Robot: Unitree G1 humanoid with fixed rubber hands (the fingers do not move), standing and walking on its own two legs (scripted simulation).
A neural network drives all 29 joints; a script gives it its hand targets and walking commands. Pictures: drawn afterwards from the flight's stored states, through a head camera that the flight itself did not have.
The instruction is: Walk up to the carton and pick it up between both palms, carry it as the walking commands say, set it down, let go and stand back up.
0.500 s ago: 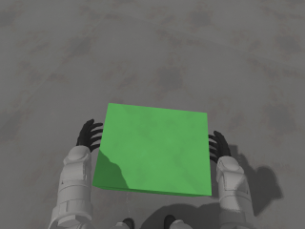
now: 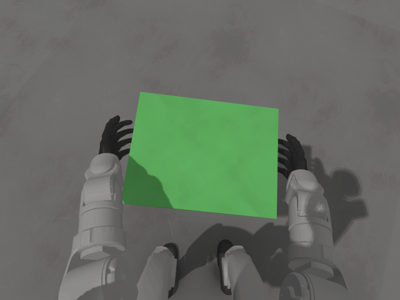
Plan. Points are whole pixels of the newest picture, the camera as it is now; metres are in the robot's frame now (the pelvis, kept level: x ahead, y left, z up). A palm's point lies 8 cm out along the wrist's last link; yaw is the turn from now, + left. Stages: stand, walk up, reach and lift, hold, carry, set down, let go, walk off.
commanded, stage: set down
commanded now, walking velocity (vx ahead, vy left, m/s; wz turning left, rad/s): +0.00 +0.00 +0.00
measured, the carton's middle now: (201, 161) +0.40 +0.00 -0.15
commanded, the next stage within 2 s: none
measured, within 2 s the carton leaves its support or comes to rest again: neither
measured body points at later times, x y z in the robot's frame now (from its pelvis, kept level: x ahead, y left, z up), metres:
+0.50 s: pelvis -0.03 +0.01 -0.09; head +0.21 +0.01 +0.29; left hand +0.43 +0.18 -0.18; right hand +0.41 -0.20 -0.18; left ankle +0.04 +0.12 -0.66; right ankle +0.06 -0.13 -0.66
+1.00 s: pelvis -0.04 +0.00 -0.17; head +0.23 +0.01 +0.19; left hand +0.46 +0.18 -0.26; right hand +0.43 -0.20 -0.27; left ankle +0.04 +0.12 -0.66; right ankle +0.06 -0.13 -0.66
